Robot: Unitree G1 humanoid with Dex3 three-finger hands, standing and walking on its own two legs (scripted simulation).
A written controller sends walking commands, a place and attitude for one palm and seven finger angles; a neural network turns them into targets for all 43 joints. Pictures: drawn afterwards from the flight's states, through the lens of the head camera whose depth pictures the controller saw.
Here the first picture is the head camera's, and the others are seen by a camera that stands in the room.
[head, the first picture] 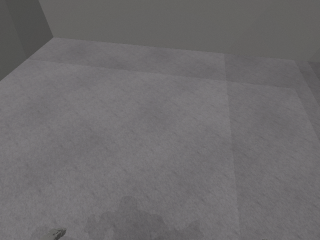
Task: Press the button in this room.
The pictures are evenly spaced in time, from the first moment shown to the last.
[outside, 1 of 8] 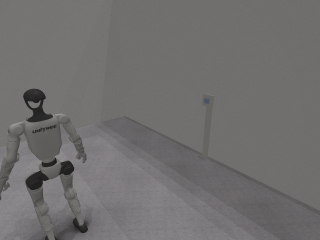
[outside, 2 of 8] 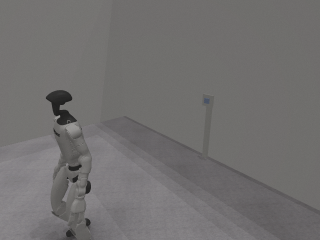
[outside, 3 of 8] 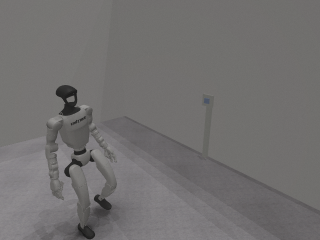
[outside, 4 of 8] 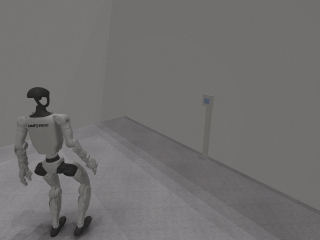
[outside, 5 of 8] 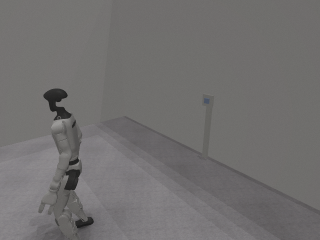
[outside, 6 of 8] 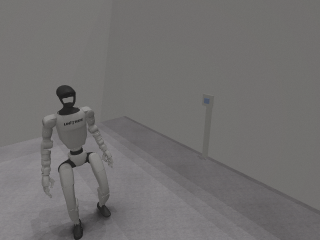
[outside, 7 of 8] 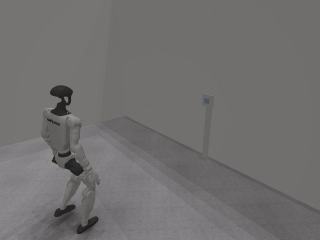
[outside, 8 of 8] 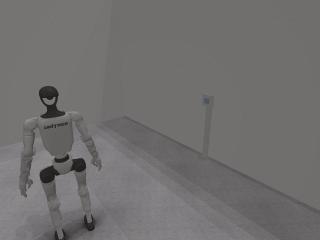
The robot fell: no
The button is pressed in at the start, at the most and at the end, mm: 0 0 0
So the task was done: no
